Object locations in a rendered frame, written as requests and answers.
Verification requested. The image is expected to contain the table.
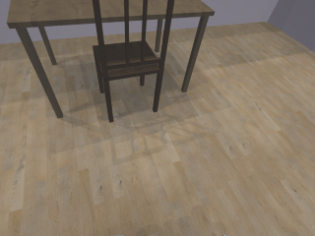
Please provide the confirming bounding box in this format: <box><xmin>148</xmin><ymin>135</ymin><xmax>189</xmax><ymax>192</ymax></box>
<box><xmin>7</xmin><ymin>0</ymin><xmax>215</xmax><ymax>119</ymax></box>

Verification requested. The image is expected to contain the chair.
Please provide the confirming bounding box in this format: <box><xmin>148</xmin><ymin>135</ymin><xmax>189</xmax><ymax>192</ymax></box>
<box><xmin>92</xmin><ymin>0</ymin><xmax>174</xmax><ymax>123</ymax></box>

